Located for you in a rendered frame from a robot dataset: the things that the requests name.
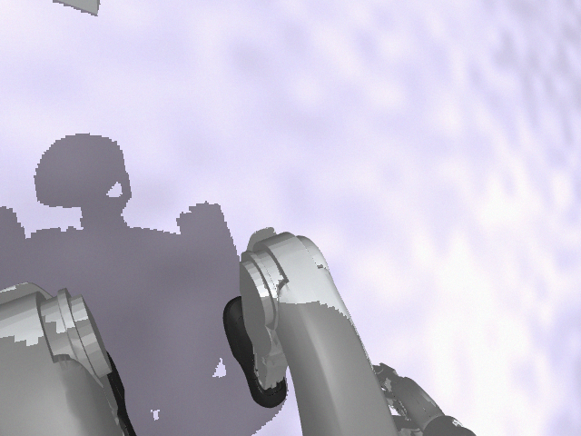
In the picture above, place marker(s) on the left robot foot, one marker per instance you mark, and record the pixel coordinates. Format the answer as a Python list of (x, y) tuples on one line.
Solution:
[(118, 392)]

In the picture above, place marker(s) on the right robot hand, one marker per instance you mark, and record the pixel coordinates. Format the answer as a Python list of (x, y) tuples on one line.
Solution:
[(415, 407)]

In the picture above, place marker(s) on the right robot arm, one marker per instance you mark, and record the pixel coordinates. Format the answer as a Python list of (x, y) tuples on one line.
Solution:
[(446, 426)]

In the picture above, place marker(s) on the right robot foot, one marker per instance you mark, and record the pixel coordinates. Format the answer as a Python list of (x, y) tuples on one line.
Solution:
[(241, 348)]

